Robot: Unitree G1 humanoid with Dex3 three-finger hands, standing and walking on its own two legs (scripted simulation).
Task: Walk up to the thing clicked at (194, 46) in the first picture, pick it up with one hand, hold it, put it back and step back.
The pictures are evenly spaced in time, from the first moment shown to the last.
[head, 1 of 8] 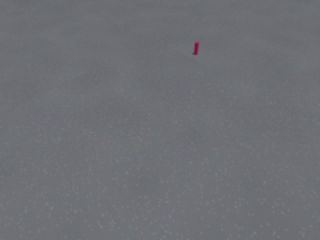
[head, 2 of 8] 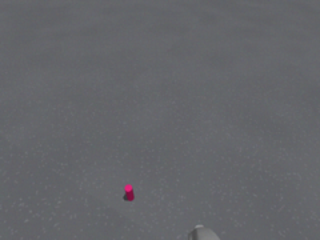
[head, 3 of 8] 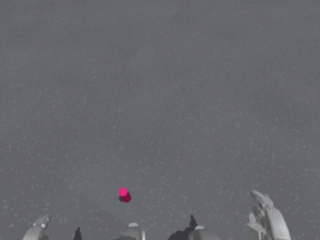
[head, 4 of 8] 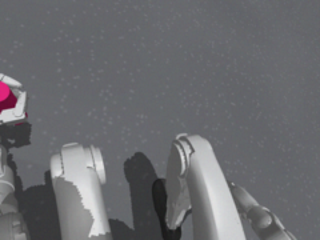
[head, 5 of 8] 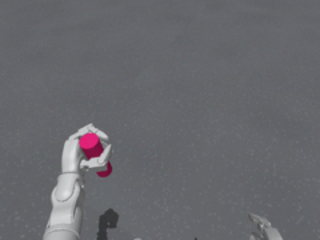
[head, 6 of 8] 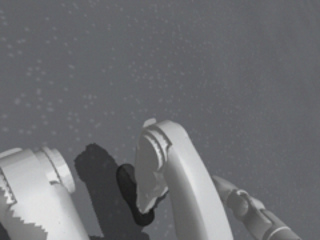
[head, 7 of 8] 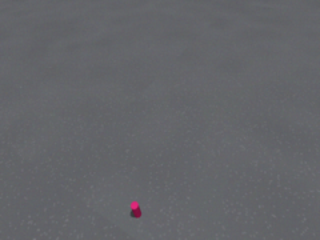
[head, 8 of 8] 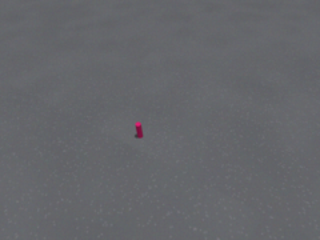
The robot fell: no
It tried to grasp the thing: yes
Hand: left
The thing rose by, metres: 0.70
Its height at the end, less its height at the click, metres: +0.00
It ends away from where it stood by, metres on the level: 0.01
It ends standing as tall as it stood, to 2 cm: yes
